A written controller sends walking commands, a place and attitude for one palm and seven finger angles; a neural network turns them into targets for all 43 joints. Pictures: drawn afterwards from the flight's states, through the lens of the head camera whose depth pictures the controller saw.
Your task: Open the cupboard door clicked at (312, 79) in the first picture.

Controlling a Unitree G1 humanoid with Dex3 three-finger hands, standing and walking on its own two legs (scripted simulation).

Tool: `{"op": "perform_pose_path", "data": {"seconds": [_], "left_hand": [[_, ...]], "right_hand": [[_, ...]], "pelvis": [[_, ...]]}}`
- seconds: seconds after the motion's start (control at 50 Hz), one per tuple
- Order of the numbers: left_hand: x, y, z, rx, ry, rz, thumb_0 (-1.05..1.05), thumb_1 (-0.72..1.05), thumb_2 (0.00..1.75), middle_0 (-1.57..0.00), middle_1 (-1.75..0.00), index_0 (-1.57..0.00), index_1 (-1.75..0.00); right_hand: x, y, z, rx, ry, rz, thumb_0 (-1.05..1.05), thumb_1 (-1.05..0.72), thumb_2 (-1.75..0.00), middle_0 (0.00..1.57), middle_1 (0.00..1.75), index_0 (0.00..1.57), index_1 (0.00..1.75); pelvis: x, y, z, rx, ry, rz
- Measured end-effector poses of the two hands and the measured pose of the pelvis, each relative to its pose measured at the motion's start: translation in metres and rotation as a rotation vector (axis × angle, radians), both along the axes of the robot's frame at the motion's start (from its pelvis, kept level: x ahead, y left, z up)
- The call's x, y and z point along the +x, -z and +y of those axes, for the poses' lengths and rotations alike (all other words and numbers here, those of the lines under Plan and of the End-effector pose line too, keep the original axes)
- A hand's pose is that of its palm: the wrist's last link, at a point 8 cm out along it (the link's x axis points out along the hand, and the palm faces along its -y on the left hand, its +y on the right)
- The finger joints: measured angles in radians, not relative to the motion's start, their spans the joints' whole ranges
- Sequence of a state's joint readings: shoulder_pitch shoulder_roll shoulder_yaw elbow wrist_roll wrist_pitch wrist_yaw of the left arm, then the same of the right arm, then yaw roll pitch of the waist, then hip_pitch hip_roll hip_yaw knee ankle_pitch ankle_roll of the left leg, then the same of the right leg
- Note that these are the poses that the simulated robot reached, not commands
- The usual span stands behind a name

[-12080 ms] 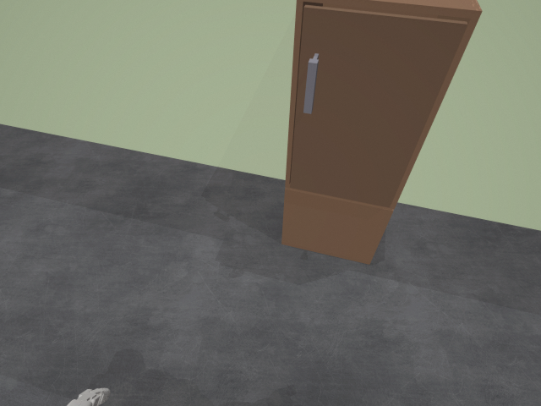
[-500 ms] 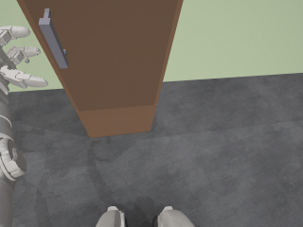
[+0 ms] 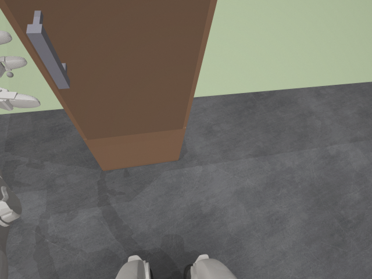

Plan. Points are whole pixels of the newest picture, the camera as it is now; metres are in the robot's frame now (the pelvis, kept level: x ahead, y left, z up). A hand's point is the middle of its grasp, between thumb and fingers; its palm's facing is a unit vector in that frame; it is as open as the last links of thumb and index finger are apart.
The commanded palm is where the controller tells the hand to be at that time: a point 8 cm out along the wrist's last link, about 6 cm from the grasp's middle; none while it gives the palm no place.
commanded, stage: move the hooked fingers beside the handle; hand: left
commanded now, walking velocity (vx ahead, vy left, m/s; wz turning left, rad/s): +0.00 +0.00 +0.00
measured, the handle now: (52, 52) +0.55 +0.23 +0.10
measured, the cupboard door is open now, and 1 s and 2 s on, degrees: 0 0 0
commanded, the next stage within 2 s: slide the fingers in behind the handle in 0.74 s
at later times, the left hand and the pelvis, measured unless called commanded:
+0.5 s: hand (11, 73) +0.49 +0.28 +0.11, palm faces +0.11 -0.99 -0.01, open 14.0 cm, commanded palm +0.47 +0.32 +0.09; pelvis -0.02 +0.00 +0.00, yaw +1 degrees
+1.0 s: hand (15, 76) +0.49 +0.28 +0.10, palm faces +0.10 -0.99 +0.00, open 14.0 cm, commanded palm +0.47 +0.31 +0.09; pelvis -0.02 +0.00 -0.01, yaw +1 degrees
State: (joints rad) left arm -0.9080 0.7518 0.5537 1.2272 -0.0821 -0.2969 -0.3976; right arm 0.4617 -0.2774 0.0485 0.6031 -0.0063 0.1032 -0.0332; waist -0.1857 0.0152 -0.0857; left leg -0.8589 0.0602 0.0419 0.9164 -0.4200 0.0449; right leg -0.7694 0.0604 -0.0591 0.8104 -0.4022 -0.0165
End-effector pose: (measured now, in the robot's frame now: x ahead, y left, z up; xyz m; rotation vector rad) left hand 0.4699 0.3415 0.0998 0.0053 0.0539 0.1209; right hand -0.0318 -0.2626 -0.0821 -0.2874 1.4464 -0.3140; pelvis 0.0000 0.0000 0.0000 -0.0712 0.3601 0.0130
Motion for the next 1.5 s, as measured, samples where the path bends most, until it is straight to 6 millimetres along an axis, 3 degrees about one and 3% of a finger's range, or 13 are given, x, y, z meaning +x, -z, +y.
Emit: {"op": "perform_pose_path", "data": {"seconds": [0.14,0.28,0.48,0.64,0.78,1.02,1.26,1.5], "left_hand": [[-0.008,-0.013,-0.006,-0.002,0.033,-0.038,-0.01,-0.5,0.3,-0.3,-1.2,-0.3,-1.2],[-0.014,0.001,-0.016,-0.019,0.031,0.033,-0.01,-0.5,0.3,-0.3,-1.2,-0.3,-1.2],[-0.012,-0.015,-0.012,0.011,0.005,-0.046,-0.01,-0.5,0.3,-0.3,-1.2,-0.3,-1.2],[-0.01,-0.007,-0.018,0.007,0.028,0.008,-0.01,-0.5,0.3,-0.3,-1.2,-0.3,-1.2],[-0.006,-0.009,-0.016,-0.006,0.008,-0.028,-0.01,-0.5,0.3,-0.3,-1.2,-0.3,-1.2],[-0.006,-0.004,-0.013,-0.007,0.022,-0.012,-0.01,-0.5,0.3,-0.3,-1.2,-0.3,-1.2],[0.007,0.004,-0.039,-0.021,0.034,-0.008,-0.01,-0.5,0.3,-0.3,-1.2,-0.3,-1.2],[0.003,0.0,-0.052,-0.001,0.019,-0.024,-0.01,-0.5,0.3,-0.3,-1.2,-0.3,-1.21]], "right_hand": [[0.027,0.003,-0.004,0.0,-0.04,-0.054,0.01,-0.9,-0.9,0.2,0.3,0.2,0.3],[0.043,0.006,-0.005,-0.001,-0.073,-0.124,0.0,-0.9,-0.9,0.2,0.3,0.2,0.3],[0.017,0.01,-0.006,0.0,-0.049,-0.084,0.0,-0.9,-0.9,0.2,0.3,0.2,0.3],[-0.013,0.009,-0.006,-0.005,-0.023,-0.02,0.01,-0.9,-0.9,0.2,0.3,0.2,0.3],[-0.025,0.005,-0.008,-0.019,0.006,-0.008,0.01,-0.9,-0.9,0.2,0.3,0.2,0.3],[-0.011,0.006,-0.006,-0.014,-0.025,-0.011,0.01,-0.9,-0.9,0.2,0.3,0.2,0.3],[0.013,0.01,0.0,0.008,-0.039,-0.059,0.0,-0.9,-0.9,0.2,0.3,0.2,0.3],[0.013,0.016,0.005,0.057,-0.024,-0.055,0.01,-0.9,-0.9,0.2,0.3,0.2,0.3]], "pelvis": [[0.0,-0.001,0.001,-0.003,-0.018,-0.023],[-0.007,0.0,0.001,0.002,-0.023,-0.034],[-0.016,0.004,-0.003,0.0,-0.021,-0.031],[-0.02,0.005,-0.003,0.001,-0.017,-0.02],[-0.02,0.006,-0.005,0.0,-0.008,-0.017],[-0.018,0.006,-0.002,-0.005,-0.018,-0.01],[-0.01,0.005,0.001,-0.002,-0.016,-0.006],[-0.006,0.004,-0.002,0.005,-0.014,-0.023]]}}
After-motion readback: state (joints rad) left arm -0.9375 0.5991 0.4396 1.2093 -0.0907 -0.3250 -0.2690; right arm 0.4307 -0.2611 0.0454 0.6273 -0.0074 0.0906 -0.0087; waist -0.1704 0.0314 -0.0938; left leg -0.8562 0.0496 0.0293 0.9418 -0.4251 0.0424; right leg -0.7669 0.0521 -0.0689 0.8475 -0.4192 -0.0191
